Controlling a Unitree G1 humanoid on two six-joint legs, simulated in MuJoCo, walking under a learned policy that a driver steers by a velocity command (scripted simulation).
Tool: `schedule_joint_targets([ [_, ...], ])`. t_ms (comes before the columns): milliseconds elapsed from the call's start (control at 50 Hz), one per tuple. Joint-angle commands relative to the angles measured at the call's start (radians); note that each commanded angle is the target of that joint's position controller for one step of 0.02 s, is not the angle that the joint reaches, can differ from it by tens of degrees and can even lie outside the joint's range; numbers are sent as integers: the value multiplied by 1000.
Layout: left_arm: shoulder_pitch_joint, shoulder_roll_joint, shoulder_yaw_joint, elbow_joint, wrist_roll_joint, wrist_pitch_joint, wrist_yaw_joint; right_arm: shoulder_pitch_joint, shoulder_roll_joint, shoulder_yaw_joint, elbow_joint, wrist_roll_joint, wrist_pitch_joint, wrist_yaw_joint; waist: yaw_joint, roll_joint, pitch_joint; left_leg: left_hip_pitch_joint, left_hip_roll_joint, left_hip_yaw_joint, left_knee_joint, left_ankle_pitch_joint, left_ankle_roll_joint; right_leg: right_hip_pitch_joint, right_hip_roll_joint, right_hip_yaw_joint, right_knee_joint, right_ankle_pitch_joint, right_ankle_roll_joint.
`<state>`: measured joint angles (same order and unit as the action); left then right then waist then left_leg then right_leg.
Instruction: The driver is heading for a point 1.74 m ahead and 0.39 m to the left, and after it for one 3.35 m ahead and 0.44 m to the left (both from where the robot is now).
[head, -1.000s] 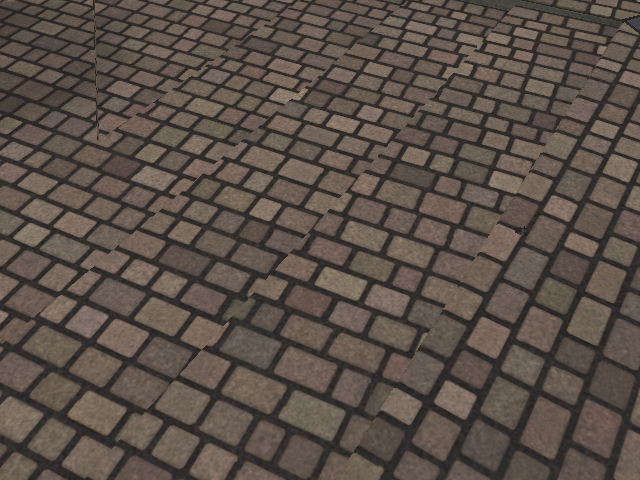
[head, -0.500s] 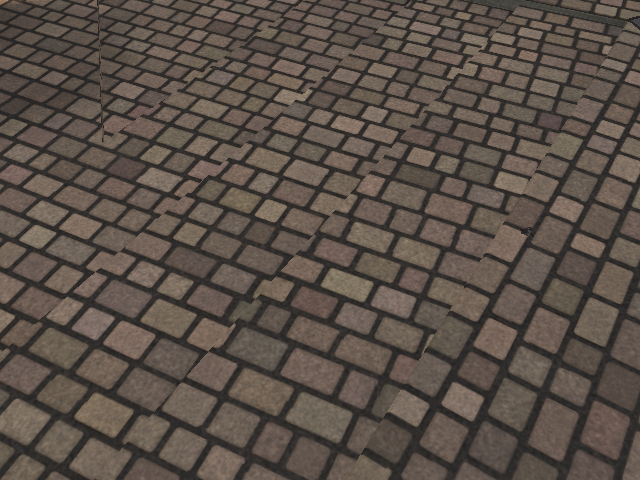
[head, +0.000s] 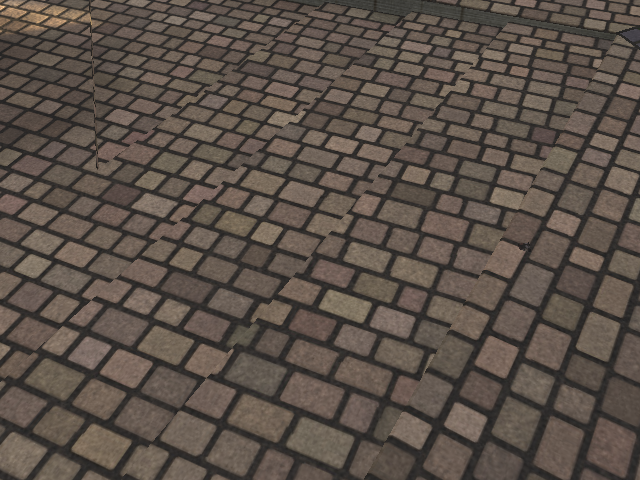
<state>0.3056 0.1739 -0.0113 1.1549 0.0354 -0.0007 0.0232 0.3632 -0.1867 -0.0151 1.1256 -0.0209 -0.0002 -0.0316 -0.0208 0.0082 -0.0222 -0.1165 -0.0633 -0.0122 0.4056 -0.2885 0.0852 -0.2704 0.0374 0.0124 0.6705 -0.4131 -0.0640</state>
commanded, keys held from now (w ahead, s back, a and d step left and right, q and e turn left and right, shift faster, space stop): w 0.88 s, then no key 0.12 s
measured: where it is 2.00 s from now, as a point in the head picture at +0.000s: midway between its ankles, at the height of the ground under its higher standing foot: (339, 429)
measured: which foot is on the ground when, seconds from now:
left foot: down 0.00-0.16, up 0.18-0.60, down 0.62-1.00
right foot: up 0.00-0.14, down 0.16-0.64, up 0.66-1.00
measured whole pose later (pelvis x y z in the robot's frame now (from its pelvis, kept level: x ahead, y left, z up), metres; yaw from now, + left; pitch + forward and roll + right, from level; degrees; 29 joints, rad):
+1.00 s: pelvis +0.48 -0.04 +0.00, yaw +0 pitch +0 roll +1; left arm 0.05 0.20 0.03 0.93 0.02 -0.05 -0.02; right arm 0.42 -0.17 -0.03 1.08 -0.01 -0.10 0.00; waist -0.05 -0.04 0.07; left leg 0.02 -0.10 0.10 0.22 -0.18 0.04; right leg -0.59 -0.08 -0.03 0.68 0.01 -0.05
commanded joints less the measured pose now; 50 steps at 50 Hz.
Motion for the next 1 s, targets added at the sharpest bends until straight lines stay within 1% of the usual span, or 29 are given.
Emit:
schedule_joint_targets([
  [20,-101,69,17,-100,3,-42,-18,96,-148,-40,-6,-7,-20,3,-20,70,209,-24,357,-426,-302,-390,181,-296,-66,-14,133,-36,-1],
  [80,-108,66,27,-127,-12,-60,-30,70,-145,-46,-21,-1,-39,6,1,86,178,-69,286,-291,-256,-246,142,-168,-48,-59,4,9,4],
  [100,-79,60,29,-125,-17,-62,-32,54,-146,-47,-28,3,-42,7,21,92,169,-121,266,-253,-234,-225,131,-73,-35,-80,-67,56,1],
  [140,75,52,40,-75,-22,-64,-27,23,-140,-48,-43,9,-46,11,87,54,148,-292,207,-179,-115,-213,103,217,18,-116,-208,139,-1],
  [160,177,85,54,-49,-17,-70,-19,13,-109,-38,-55,2,-56,14,128,-17,113,-390,159,-118,32,-171,77,374,-35,-24,-262,88,-10],
  [180,309,189,79,-37,-4,-77,-8,-13,-25,-14,-99,11,-67,27,171,-263,55,-535,31,38,384,-184,20,481,-301,399,-467,-232,-81],
  [200,375,222,90,-2,-12,-64,-10,-35,-80,-29,-124,-14,-67,34,157,-269,77,-635,9,42,614,-274,23,432,-421,658,-556,-368,-158],
  [220,257,175,78,-39,-12,-62,-11,-65,-105,-35,-130,-28,-66,43,94,-116,161,-664,81,-8,716,-187,34,334,-403,595,-543,-358,-159],
  [240,167,151,72,-75,-15,-70,-18,-74,-77,-29,-127,-22,-71,53,60,-58,186,-645,114,-25,721,-85,30,263,-360,495,-547,-234,-146],
  [260,121,135,66,-94,-17,-80,-19,-68,-63,-27,-121,-15,-76,59,32,-42,176,-603,137,-25,697,-13,18,233,-317,401,-560,-92,-128],
  [300,125,95,52,-92,-19,-98,-13,-67,-74,-34,-116,-20,-67,67,12,-49,146,-561,147,3,655,58,-11,239,-258,258,-561,169,-107],
  [360,210,88,44,-61,-23,-108,-8,-141,-71,-37,-145,-14,-48,68,15,-72,129,-592,128,54,600,108,-35,287,-222,142,-529,504,-101],
  [440,222,83,34,-64,-21,-112,-5,-337,-42,-23,-224,-1,-45,70,43,-93,156,-514,81,120,345,220,-51,222,-173,48,-530,688,-91],
  [500,243,93,34,-54,-19,-119,1,-400,-45,-19,-250,5,-48,65,56,-109,156,-434,58,146,218,299,-21,245,-188,28,-516,799,-90],
  [560,236,112,41,-44,-13,-119,4,-372,-79,-31,-260,5,-52,51,26,-97,129,-350,26,146,139,256,33,340,-216,18,-427,1028,-80],
  [600,208,142,51,-48,-5,-112,9,-180,-124,-55,-204,3,-65,39,-59,-98,25,-179,-12,133,113,195,68,393,-218,8,-195,1175,-70],
  [620,174,148,54,-57,-9,-107,8,-1,-146,-68,-150,-6,-79,32,-145,-84,-59,26,24,98,55,225,96,312,-194,-13,29,1068,-61],
  [640,291,52,34,-78,-43,-102,-11,142,-252,-99,-126,-35,-85,24,-126,97,-226,412,294,-241,85,131,213,-28,-109,-53,411,674,-23],
  [660,308,69,39,-62,-54,-103,-18,156,-228,-106,-127,-10,-68,35,-133,161,-363,511,455,-638,-72,-22,309,-218,63,-30,713,-66,-10],
  [680,180,131,57,-104,-37,-105,-15,26,-206,-94,-148,0,-67,42,-82,60,-186,382,409,-569,-144,-126,264,-347,-6,44,742,3,-32],
  [700,85,129,59,-138,-30,-111,-18,-76,-155,-80,-169,1,-74,43,-55,20,-59,234,391,-460,-185,-71,231,-367,-55,48,682,91,-37],
  [720,45,110,61,-143,-20,-108,-22,-102,-113,-68,-164,-3,-84,42,-26,-25,30,105,357,-367,-215,38,203,-339,-88,47,619,121,-41],
  [740,40,95,63,-152,0,-92,-27,-100,-80,-56,-146,1,-92,38,11,-25,66,9,321,-296,-233,108,173,-285,-111,49,558,135,-35],
  [780,71,39,56,-141,10,-64,-36,-68,-64,-46,-124,5,-109,35,45,-11,80,-67,279,-208,-263,190,150,-219,-118,27,487,134,-15],
  [840,-28,57,62,-187,11,-40,-44,-11,-115,-52,-104,6,-123,35,52,22,114,-75,252,-130,-306,243,144,-291,-134,-14,386,216,6],
  [880,-134,68,62,-228,6,-38,-48,21,-113,-48,-100,7,-121,37,33,32,134,-58,229,-89,-324,285,131,-340,-140,-41,277,302,17],
  [920,-217,51,53,-255,-4,-48,-47,33,-95,-37,-97,7,-119,35,18,25,149,-66,196,-17,-291,528,102,-296,-111,-83,118,379,22],
  [960,-251,31,42,-258,-14,-57,-44,65,-101,-32,-83,8,-116,32,-2,52,119,-42,182,26,-243,672,77,-214,-70,-117,-6,453,22],
  [1000,-237,52,45,-245,-19,-63,-37,78,-105,-28,-70,6,-114,30,-3,77,87,11,199,29,-199,700,66,-155,-57,-99,-54,509,8],
])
